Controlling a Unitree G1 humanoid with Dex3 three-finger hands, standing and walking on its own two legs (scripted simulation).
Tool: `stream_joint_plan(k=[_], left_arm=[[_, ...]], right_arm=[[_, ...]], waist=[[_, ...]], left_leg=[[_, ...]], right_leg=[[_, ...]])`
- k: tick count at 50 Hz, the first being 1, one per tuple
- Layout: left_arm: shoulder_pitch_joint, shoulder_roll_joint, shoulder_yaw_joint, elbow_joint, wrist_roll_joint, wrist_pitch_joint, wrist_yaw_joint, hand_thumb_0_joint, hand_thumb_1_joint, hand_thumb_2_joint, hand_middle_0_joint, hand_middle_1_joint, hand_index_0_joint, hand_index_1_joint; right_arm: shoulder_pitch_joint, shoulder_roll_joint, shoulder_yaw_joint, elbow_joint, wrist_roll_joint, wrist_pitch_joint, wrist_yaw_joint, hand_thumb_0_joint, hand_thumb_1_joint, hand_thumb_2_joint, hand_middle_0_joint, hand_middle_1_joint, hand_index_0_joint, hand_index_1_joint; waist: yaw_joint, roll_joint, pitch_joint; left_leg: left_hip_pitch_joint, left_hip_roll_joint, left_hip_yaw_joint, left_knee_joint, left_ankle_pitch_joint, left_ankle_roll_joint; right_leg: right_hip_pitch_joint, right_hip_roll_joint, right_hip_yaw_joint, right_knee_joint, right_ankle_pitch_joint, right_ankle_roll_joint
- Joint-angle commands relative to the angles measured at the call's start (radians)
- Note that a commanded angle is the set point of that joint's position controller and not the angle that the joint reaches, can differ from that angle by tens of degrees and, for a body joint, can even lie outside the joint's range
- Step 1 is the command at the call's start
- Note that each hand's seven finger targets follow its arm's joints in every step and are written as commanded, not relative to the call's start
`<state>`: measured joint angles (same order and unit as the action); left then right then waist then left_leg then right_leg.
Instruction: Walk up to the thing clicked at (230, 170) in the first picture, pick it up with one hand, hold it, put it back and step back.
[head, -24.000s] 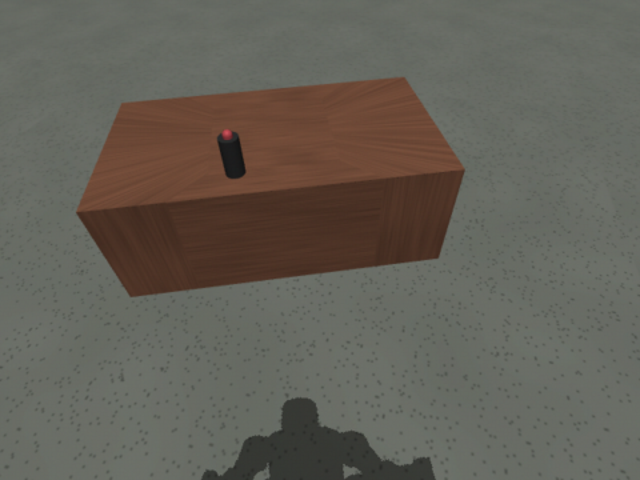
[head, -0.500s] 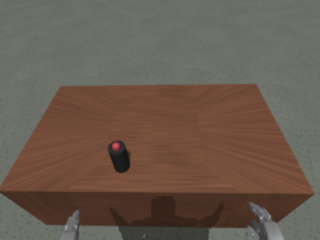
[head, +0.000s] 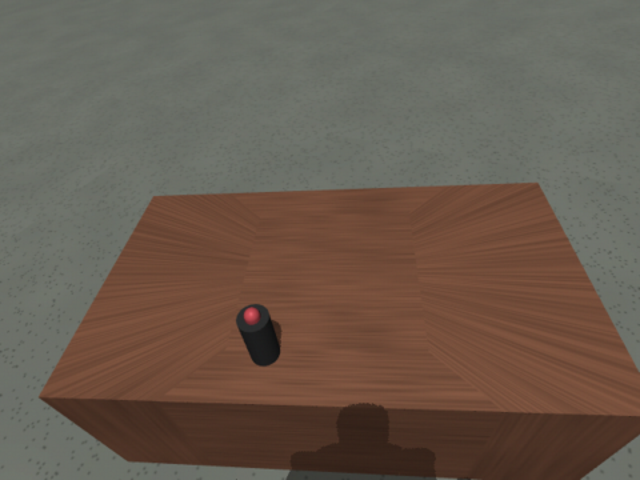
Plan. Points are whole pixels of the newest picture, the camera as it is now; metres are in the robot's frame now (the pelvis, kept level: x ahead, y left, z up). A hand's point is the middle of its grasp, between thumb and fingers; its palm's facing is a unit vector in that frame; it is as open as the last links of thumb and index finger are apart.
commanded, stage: home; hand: left
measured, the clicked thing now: (258, 332) +0.50 +0.17 -0.23
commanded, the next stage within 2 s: stand in 1.02 s
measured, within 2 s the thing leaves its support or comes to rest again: neither
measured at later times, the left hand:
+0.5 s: hand out of the picture +0.04 +0.25 -0.13, palm faces +0.01 -0.92 -0.40, open 17.4 cm
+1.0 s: hand out of the picture +0.05 +0.25 -0.13, palm faces +0.01 -0.93 -0.37, open 17.4 cm
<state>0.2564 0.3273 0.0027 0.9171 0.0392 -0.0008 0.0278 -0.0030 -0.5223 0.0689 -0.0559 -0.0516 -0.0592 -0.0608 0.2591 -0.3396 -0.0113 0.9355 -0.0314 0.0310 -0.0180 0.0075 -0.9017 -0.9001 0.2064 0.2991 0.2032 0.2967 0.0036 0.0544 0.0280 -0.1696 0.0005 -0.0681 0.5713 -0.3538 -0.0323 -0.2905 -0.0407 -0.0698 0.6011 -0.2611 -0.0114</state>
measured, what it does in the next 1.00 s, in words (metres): stands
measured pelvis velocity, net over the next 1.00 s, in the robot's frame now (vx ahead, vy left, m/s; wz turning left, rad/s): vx -0.01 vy -0.01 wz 0.00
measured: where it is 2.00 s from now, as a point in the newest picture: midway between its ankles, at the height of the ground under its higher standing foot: outside the picture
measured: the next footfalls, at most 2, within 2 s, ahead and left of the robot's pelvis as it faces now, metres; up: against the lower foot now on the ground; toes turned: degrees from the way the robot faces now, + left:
none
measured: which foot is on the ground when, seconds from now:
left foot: down 0.00-1.00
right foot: down 0.00-1.00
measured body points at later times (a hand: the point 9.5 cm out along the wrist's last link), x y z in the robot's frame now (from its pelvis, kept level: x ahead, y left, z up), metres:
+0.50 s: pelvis -0.01 -0.01 +0.01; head -0.02 -0.04 +0.46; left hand +0.04 +0.29 -0.10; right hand +0.05 -0.30 -0.14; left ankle -0.02 +0.15 -0.73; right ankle +0.04 -0.11 -0.73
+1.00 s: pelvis -0.01 -0.01 +0.02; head -0.01 -0.03 +0.46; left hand +0.05 +0.29 -0.11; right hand +0.04 -0.30 -0.13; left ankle -0.02 +0.15 -0.73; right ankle +0.04 -0.11 -0.73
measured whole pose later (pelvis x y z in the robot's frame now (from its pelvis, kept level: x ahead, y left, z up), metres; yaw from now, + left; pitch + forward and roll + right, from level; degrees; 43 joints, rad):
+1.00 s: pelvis -0.01 -0.01 +0.02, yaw +0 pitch -4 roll +0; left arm 0.11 0.32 0.01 1.18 0.02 0.00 0.00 0.00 -0.54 0.06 -0.06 -0.05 -0.06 -0.06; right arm 0.21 -0.35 0.01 1.10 -0.02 0.02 -0.02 0.00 -0.90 -0.90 0.21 0.30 0.20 0.30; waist 0.01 0.04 0.04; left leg -0.06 0.02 -0.08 0.36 -0.23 -0.05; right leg -0.18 -0.02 -0.08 0.39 -0.14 -0.02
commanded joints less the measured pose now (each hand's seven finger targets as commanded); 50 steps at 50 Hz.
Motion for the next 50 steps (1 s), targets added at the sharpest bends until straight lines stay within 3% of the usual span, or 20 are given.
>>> stream_joint_plan(k=[1,4,7,11,17,20,21,22,25,31,36,39,50], left_arm=[[-0.069,0.217,0.050,-0.013,-0.008,-0.027,0.019,0.000,-0.549,0.056,-0.049,-0.053,-0.049,-0.054],[-0.087,0.220,0.047,0.028,-0.009,-0.024,0.017,0.000,-0.580,0.038,-0.046,-0.048,-0.046,-0.048],[-0.096,0.221,0.043,0.069,-0.010,-0.024,0.014,0.000,-0.568,0.045,-0.047,-0.050,-0.047,-0.050],[-0.122,0.218,0.042,0.109,-0.010,-0.022,0.010,0.000,-0.573,0.042,-0.047,-0.050,-0.046,-0.050],[-0.162,0.226,0.042,0.144,-0.011,-0.021,0.007,0.000,-0.564,0.048,-0.048,-0.051,-0.048,-0.051],[-0.169,0.221,0.039,0.160,-0.012,-0.019,0.004,0.000,-0.544,0.061,-0.050,-0.055,-0.050,-0.055],[-0.167,0.223,0.039,0.166,-0.011,-0.018,0.004,0.000,-0.559,0.051,-0.048,-0.052,-0.048,-0.052],[-0.177,0.224,0.039,0.167,-0.013,-0.019,0.004,0.000,-0.561,0.050,-0.048,-0.052,-0.048,-0.052],[-0.175,0.230,0.038,0.184,-0.010,-0.016,0.003,0.000,-0.553,0.056,-0.049,-0.055,-0.050,-0.054],[-0.183,0.230,0.042,0.195,-0.018,-0.019,0.000,0.000,-0.537,0.063,-0.050,-0.055,-0.050,-0.055],[-0.185,0.235,0.044,0.206,-0.020,-0.013,-0.004,0.000,-0.566,0.047,-0.047,-0.051,-0.047,-0.051],[-0.179,0.221,0.041,0.206,-0.021,-0.014,-0.007,0.000,-0.563,0.049,-0.047,-0.052,-0.048,-0.051],[-0.198,0.227,0.044,0.204,-0.025,-0.015,-0.010,0.000,-0.552,0.055,-0.049,-0.053,-0.049,-0.053]], right_arm=[[-0.049,-0.152,-0.029,-0.045,-0.001,-0.028,-0.014,0.000,-0.897,-0.901,0.201,0.301,0.201,0.301],[-0.054,-0.166,-0.024,-0.015,0.000,-0.029,-0.014,0.000,-0.897,-0.901,0.201,0.301,0.201,0.301],[-0.069,-0.168,-0.021,0.011,0.004,-0.029,-0.012,0.000,-0.897,-0.902,0.201,0.301,0.201,0.301],[-0.073,-0.172,-0.017,0.037,0.006,-0.030,-0.012,0.000,-0.897,-0.902,0.201,0.301,0.201,0.301],[-0.076,-0.174,-0.016,0.060,0.007,-0.029,-0.012,0.000,-0.897,-0.902,0.201,0.301,0.201,0.301],[-0.081,-0.178,-0.016,0.073,0.007,-0.032,-0.013,0.000,-0.897,-0.902,0.201,0.301,0.201,0.301],[-0.082,-0.178,-0.017,0.076,0.008,-0.031,-0.012,0.000,-0.897,-0.902,0.201,0.301,0.201,0.301],[-0.083,-0.184,-0.017,0.076,0.007,-0.032,-0.013,0.000,-0.896,-0.902,0.201,0.301,0.201,0.301],[-0.085,-0.173,-0.015,0.087,0.009,-0.026,-0.009,0.000,-0.897,-0.902,0.201,0.301,0.201,0.301],[-0.068,-0.184,-0.017,0.094,0.007,-0.031,-0.010,0.000,-0.896,-0.902,0.201,0.301,0.201,0.301],[-0.063,-0.186,-0.014,0.104,0.006,-0.031,-0.011,0.000,-0.897,-0.902,0.201,0.301,0.201,0.301],[-0.075,-0.197,-0.015,0.105,0.008,-0.037,-0.010,0.000,-0.897,-0.902,0.201,0.301,0.201,0.301],[-0.082,-0.200,-0.015,0.112,0.008,-0.040,-0.008,0.000,-0.897,-0.901,0.201,0.301,0.200,0.301]], waist=[[0.003,-0.060,-0.030],[0.006,-0.029,-0.017],[0.016,-0.038,0.012],[0.014,-0.024,0.037],[0.012,-0.044,0.020],[0.011,-0.027,0.005],[0.012,-0.037,0.023],[0.008,-0.028,0.003],[0.012,-0.072,0.039],[0.009,-0.051,-0.011],[0.012,-0.044,0.033],[0.018,-0.027,0.011],[0.014,-0.041,0.020]], left_leg=[[-0.074,0.060,-0.065,-0.155,0.177,0.049],[-0.056,0.069,-0.070,-0.191,0.200,0.045],[-0.055,0.069,-0.070,-0.213,0.173,0.042],[-0.070,0.078,-0.077,-0.249,0.146,0.040],[-0.053,0.075,-0.064,-0.261,0.148,0.036],[-0.026,0.086,-0.069,-0.265,0.161,0.037],[-0.028,0.081,-0.067,-0.270,0.142,0.034],[-0.025,0.087,-0.068,-0.271,0.162,0.038],[-0.031,0.072,-0.055,-0.262,0.111,0.036],[-0.022,0.084,-0.057,-0.272,0.163,0.039],[-0.044,0.083,-0.061,-0.286,0.115,0.041],[-0.040,0.093,-0.070,-0.299,0.146,0.042],[-0.045,0.093,-0.066,-0.308,0.145,0.043]], right_leg=[[0.134,-0.082,0.113,-0.178,0.124,-0.025],[0.154,-0.079,0.108,-0.206,0.115,-0.018],[0.150,-0.078,0.111,-0.246,0.054,-0.013],[0.171,-0.074,0.105,-0.257,0.043,-0.006],[0.185,-0.083,0.120,-0.302,-0.001,-0.006],[0.182,-0.084,0.115,-0.304,0.022,-0.007],[0.161,-0.084,0.120,-0.315,-0.017,-0.006],[0.185,-0.084,0.116,-0.309,0.023,-0.007],[0.136,-0.092,0.140,-0.359,-0.105,-0.003],[0.196,-0.096,0.139,-0.343,-0.019,-0.006],[0.159,-0.092,0.136,-0.339,-0.072,-0.007],[0.191,-0.084,0.118,-0.308,0.005,-0.007],[0.196,-0.085,0.123,-0.309,0.019,-0.008]])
